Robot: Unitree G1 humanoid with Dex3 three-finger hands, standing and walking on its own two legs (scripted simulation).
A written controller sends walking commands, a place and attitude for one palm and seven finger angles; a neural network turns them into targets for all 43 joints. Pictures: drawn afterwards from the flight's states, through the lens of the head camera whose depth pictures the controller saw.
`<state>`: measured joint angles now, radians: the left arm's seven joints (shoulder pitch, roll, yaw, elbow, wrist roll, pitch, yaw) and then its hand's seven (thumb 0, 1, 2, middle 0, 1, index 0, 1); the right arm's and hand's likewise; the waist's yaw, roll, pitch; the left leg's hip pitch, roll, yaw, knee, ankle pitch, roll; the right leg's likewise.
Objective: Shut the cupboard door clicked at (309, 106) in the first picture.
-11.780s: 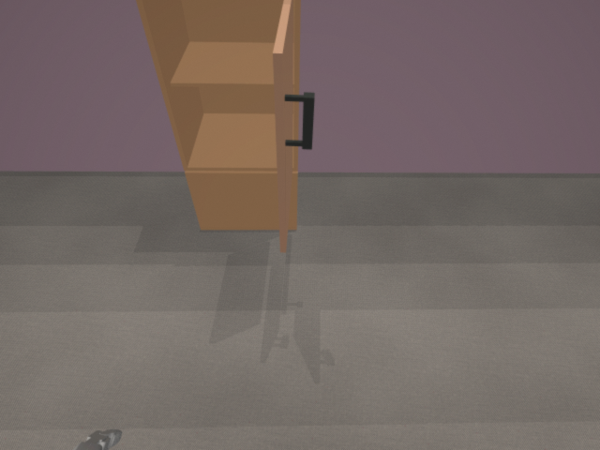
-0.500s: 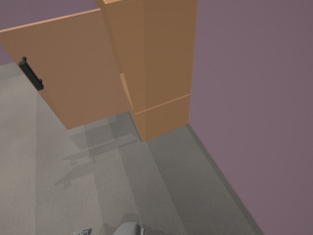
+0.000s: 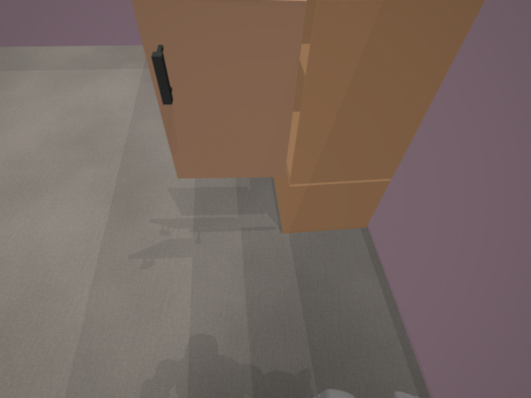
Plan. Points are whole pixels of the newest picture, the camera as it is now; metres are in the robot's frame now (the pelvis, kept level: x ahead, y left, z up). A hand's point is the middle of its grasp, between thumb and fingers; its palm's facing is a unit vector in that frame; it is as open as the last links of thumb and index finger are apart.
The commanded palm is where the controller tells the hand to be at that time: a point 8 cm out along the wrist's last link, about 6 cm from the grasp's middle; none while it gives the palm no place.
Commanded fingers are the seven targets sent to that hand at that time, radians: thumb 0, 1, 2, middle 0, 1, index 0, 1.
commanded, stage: take the last steps up to it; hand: left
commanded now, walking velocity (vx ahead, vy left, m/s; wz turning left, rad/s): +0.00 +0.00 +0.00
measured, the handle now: (164, 75) +0.81 +0.33 +0.02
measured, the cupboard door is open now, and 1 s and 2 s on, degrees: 87 87 87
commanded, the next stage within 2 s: come to a stop and stand still in 1.14 s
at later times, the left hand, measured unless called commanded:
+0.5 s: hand out of the picture -0.03 +0.13 -0.15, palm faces +0.21 -0.95 -0.23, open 7.4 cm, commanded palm none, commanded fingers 0.00 0.90 0.90 -0.20 -0.30 -0.20 -0.30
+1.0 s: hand (119, 329) +0.24 +0.30 -0.17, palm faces +0.17 -0.96 -0.21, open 7.4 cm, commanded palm none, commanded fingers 0.00 0.90 0.90 -0.20 -0.30 -0.20 -0.30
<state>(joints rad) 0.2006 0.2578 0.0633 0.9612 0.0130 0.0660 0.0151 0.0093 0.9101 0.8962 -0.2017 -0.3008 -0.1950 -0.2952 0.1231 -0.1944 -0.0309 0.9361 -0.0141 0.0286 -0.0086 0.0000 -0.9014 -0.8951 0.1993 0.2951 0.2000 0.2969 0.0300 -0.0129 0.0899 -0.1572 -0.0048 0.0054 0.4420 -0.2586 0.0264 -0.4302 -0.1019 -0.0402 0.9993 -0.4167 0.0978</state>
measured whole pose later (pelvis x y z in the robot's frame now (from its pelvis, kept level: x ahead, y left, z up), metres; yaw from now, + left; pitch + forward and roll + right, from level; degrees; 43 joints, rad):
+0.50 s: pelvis +0.05 -0.02 +0.01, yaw +7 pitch -1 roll +2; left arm 0.46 0.10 0.02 1.08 0.03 -0.05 0.01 0.01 0.91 0.90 -0.21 -0.30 -0.20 -0.30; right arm 0.29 -0.24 -0.08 1.07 -0.03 0.06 0.03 0.00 -0.91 -0.90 0.19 0.29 0.19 0.30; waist 0.02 0.05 0.01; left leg -0.56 0.08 -0.01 1.07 -0.14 -0.05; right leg -0.03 -0.08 -0.17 0.31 -0.26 0.00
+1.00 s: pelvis +0.20 +0.10 +0.00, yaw +5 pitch -2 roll +1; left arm 0.21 0.19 0.08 1.03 0.03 -0.01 0.00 0.01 0.91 0.90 -0.20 -0.30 -0.19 -0.29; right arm 0.26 -0.16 -0.05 1.05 -0.01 -0.08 -0.03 -0.03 -0.94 -0.90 0.20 0.29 0.20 0.30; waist 0.02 -0.04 0.02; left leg -0.07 -0.03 0.19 0.34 -0.25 0.06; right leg -0.56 -0.12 -0.07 1.07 -0.24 0.03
